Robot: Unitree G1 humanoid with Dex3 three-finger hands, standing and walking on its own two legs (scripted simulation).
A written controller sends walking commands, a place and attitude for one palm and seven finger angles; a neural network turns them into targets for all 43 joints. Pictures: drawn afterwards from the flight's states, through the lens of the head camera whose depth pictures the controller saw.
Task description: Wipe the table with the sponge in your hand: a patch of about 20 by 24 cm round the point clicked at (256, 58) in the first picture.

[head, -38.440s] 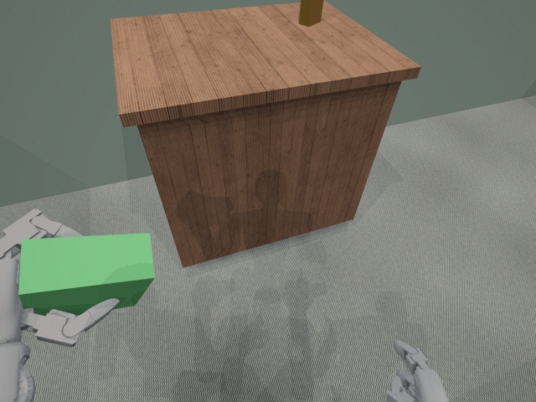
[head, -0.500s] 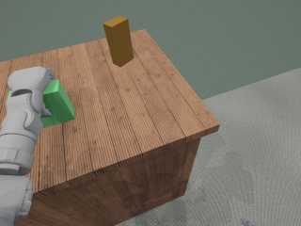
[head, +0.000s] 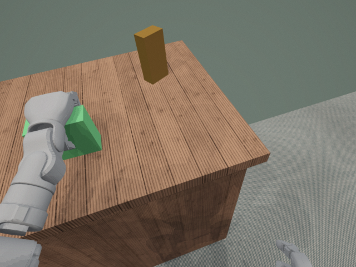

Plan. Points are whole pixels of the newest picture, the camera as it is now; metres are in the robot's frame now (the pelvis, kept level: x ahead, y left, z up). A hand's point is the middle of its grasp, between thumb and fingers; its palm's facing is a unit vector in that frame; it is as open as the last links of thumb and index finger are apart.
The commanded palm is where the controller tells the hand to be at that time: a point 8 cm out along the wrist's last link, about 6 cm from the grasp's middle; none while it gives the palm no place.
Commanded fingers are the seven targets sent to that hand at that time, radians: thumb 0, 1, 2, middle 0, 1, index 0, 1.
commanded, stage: wipe back along the middle lane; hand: left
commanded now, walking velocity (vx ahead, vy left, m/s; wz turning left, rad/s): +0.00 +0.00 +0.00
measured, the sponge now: (70, 140) +0.37 +0.30 +0.10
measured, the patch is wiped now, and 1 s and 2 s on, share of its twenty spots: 0.40 0.60 0.65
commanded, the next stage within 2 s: slide across to the third lane in 0.62 s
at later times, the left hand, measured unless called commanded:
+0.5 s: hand (63, 140) +0.33 +0.27 +0.14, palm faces +0.08 -0.02 -1.00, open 9.8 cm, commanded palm +0.28 +0.26 +0.17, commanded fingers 0.00 0.10 1.30 -1.20 -1.60 -1.20 -1.60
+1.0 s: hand (70, 150) +0.30 +0.24 +0.15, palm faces +0.07 -0.02 -1.00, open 9.7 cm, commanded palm +0.28 +0.21 +0.19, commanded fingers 0.00 0.10 1.30 -1.20 -1.60 -1.20 -1.60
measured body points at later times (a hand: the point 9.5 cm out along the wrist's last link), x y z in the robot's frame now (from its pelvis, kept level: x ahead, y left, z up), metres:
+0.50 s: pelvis +0.00 +0.00 +0.00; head +0.00 -0.05 +0.45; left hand +0.32 +0.27 +0.20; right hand +0.21 -0.22 -0.10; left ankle -0.02 +0.11 -0.74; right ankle -0.05 -0.12 -0.74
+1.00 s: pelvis -0.02 -0.01 +0.00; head -0.02 -0.07 +0.44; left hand +0.30 +0.24 +0.20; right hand +0.22 -0.22 -0.10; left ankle -0.02 +0.11 -0.74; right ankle -0.05 -0.12 -0.74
